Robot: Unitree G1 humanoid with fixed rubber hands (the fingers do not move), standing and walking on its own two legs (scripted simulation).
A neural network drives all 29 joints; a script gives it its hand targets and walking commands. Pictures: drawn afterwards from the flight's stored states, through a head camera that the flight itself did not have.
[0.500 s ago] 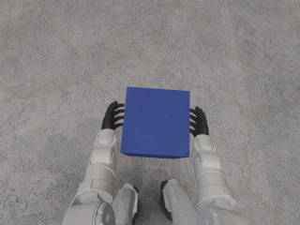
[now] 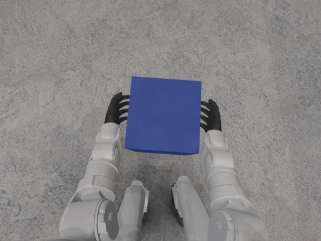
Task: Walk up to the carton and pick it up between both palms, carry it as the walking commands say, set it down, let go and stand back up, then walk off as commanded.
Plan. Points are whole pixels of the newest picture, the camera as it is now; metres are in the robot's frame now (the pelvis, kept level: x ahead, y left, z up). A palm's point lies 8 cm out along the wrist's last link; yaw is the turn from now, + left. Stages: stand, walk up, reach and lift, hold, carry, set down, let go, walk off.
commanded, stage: set down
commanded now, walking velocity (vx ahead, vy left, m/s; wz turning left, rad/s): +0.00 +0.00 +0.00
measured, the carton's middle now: (162, 122) +0.41 -0.01 -0.16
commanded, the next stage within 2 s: none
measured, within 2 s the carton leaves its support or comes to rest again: neither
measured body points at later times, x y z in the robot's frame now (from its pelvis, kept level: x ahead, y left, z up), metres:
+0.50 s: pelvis -0.02 +0.01 -0.07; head +0.23 +0.01 +0.30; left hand +0.44 +0.12 -0.18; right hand +0.40 -0.15 -0.18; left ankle +0.05 +0.12 -0.61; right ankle +0.07 -0.11 -0.61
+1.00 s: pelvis -0.04 +0.01 -0.15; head +0.26 +0.01 +0.19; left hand +0.47 +0.11 -0.27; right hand +0.43 -0.15 -0.27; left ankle +0.05 +0.12 -0.61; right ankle +0.07 -0.11 -0.61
